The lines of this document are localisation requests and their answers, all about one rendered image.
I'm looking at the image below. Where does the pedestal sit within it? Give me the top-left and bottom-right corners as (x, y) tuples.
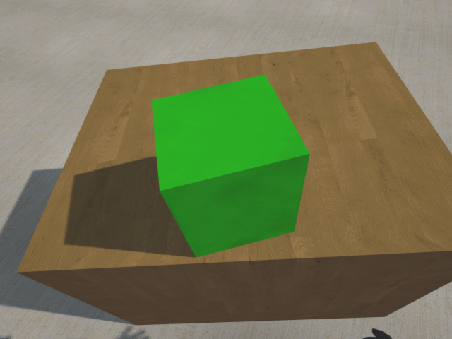
(17, 42), (452, 325)

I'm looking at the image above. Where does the carton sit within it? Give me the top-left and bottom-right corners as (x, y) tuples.
(152, 75), (310, 258)

